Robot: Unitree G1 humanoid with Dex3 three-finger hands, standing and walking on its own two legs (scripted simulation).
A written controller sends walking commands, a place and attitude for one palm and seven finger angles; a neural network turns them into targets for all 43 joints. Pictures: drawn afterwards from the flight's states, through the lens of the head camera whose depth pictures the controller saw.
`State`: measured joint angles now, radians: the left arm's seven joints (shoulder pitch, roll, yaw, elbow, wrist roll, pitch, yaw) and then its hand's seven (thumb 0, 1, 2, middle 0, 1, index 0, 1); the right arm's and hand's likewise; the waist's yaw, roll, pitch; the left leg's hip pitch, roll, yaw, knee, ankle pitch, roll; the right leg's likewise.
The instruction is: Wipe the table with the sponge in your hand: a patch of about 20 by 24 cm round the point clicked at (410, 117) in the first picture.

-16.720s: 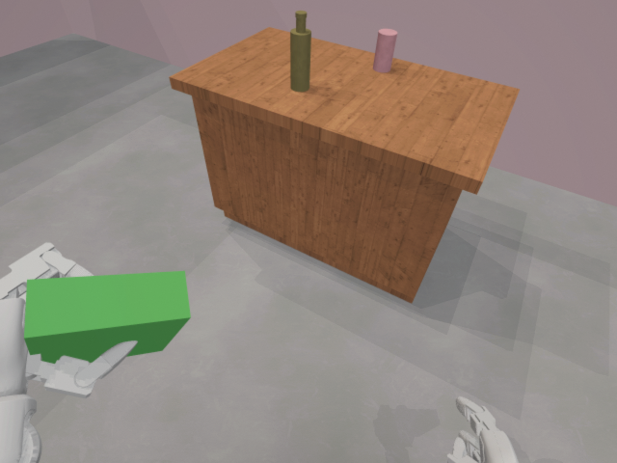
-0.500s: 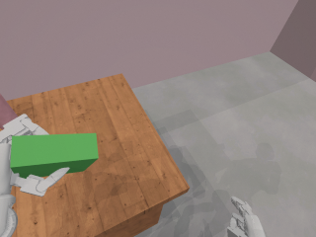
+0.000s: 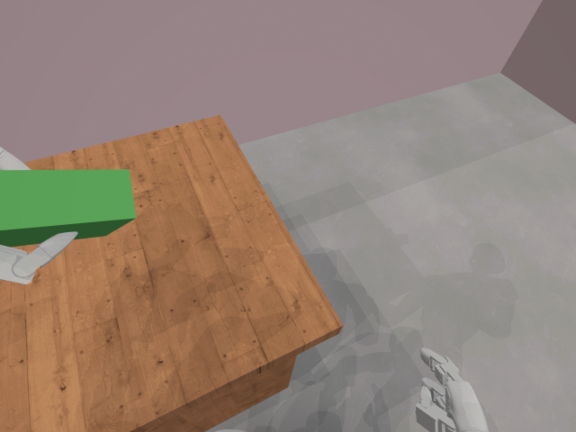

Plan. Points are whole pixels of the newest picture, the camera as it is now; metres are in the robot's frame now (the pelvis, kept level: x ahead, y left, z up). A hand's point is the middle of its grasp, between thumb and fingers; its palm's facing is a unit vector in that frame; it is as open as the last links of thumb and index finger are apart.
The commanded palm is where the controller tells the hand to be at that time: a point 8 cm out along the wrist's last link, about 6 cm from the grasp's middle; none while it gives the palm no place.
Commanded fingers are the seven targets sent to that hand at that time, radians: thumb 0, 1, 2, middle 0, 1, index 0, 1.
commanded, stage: come to a stop and stand still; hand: left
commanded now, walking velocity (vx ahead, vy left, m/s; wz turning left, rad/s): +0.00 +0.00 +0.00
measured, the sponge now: (72, 210) +0.28 +0.26 +0.18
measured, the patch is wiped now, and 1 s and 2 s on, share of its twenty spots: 0.00 0.00 0.00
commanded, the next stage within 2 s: look again from close up in 0.48 s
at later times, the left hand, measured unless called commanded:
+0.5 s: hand (52, 249) +0.24 +0.27 +0.16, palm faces +0.36 -0.85 -0.38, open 9.0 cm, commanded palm +0.18 +0.30 +0.18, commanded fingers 0.00 0.10 1.30 -1.20 -1.60 -1.20 -1.60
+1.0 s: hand (55, 263) +0.23 +0.27 +0.15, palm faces +0.35 -0.86 -0.37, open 9.0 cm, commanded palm +0.17 +0.30 +0.18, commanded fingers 0.00 0.10 1.30 -1.20 -1.60 -1.20 -1.60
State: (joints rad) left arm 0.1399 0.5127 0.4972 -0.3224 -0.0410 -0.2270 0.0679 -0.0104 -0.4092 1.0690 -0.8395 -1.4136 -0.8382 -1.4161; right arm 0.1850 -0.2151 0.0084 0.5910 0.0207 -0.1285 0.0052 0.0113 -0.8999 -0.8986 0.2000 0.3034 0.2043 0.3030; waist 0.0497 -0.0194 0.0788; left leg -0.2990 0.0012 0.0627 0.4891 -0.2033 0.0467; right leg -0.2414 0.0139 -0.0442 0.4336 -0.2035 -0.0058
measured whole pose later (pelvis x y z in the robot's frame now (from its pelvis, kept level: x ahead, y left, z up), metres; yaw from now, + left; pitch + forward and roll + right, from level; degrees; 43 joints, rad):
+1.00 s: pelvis +0.02 +0.02 +0.00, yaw +1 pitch +0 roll -2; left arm 0.42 0.38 0.34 -0.45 -0.03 -0.19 0.08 -0.01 -0.41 1.07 -0.84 -1.42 -0.84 -1.42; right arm 0.24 -0.19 0.04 0.57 0.02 -0.11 -0.05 0.01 -0.90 -0.90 0.20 0.30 0.21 0.30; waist 0.02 -0.03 0.02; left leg -0.25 -0.02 0.06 0.46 -0.22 0.07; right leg -0.17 -0.01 -0.05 0.37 -0.20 0.02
